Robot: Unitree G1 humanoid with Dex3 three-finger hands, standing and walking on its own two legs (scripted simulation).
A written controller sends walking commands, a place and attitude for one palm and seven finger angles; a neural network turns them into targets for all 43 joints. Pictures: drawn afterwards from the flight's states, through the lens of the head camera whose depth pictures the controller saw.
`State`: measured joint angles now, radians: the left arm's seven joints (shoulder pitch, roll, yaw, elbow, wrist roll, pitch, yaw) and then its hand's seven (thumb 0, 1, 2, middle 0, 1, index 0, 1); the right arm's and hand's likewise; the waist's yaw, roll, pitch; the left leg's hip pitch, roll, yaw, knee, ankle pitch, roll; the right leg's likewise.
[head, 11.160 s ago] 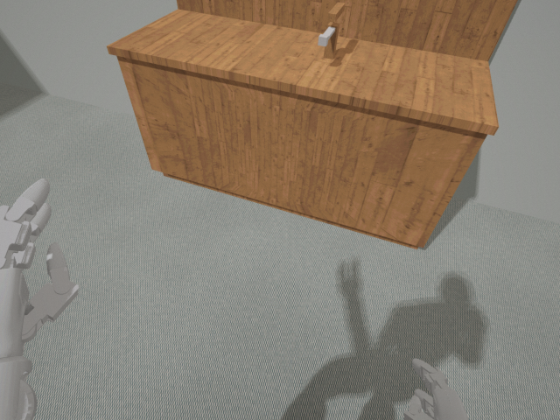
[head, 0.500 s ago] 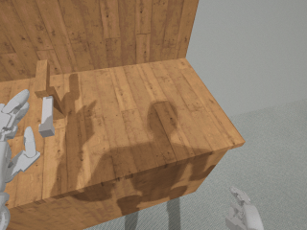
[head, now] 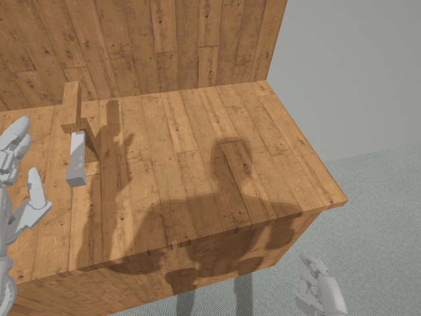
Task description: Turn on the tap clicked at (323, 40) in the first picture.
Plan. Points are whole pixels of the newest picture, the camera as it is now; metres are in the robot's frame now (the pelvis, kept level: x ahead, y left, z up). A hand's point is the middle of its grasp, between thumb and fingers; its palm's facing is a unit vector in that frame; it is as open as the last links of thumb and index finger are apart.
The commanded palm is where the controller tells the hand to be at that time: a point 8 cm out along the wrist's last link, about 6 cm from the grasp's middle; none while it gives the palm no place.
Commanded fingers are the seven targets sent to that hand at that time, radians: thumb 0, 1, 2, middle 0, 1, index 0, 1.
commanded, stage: look again from close up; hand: left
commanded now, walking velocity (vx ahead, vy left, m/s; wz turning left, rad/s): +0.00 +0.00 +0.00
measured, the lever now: (76, 177) +0.33 +0.29 +0.05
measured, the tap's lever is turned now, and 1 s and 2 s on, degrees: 0 0 0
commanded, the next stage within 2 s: come to a stop and stand still in 0.22 s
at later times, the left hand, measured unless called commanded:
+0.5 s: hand (32, 174) +0.25 +0.28 +0.18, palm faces +0.45 -0.78 -0.43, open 7.4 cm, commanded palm +0.17 +0.27 +0.17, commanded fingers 0.00 0.90 0.90 -0.20 -0.30 -0.20 -0.30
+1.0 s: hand (49, 192) +0.24 +0.26 +0.16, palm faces +0.36 -0.85 -0.39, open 7.4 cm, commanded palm +0.17 +0.29 +0.17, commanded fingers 0.00 0.90 0.90 -0.20 -0.30 -0.20 -0.30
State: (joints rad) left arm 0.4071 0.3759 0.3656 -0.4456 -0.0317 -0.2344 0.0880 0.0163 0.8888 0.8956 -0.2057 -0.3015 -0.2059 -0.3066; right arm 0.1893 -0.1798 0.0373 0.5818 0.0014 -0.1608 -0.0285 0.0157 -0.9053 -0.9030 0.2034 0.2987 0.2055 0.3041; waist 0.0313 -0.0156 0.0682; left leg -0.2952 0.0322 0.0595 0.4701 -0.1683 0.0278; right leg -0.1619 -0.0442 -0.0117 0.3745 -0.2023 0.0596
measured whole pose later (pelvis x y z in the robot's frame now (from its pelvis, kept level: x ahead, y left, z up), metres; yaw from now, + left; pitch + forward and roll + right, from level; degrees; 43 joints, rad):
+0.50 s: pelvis +0.01 -0.01 +0.00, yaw -1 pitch +0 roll -1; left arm 0.21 0.46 0.45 -0.32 -0.02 -0.24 0.07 0.02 0.88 0.90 -0.21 -0.30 -0.21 -0.31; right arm 0.19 -0.19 0.00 0.60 0.00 -0.14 -0.02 0.02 -0.91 -0.90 0.20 0.30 0.20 0.30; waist 0.07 -0.03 0.08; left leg -0.30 0.04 0.07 0.49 -0.18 0.02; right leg -0.19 -0.04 0.00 0.43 -0.23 0.04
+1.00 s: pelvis +0.01 +0.01 +0.00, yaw +0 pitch +0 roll -2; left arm 0.40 0.37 0.38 -0.49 -0.03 -0.27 0.09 0.02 0.89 0.90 -0.20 -0.30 -0.20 -0.31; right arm 0.19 -0.19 0.02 0.58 0.00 -0.17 -0.03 0.02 -0.91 -0.90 0.20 0.30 0.20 0.30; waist 0.03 -0.04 0.10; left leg -0.30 0.02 0.06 0.50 -0.20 0.04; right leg -0.16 -0.06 -0.01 0.39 -0.23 0.07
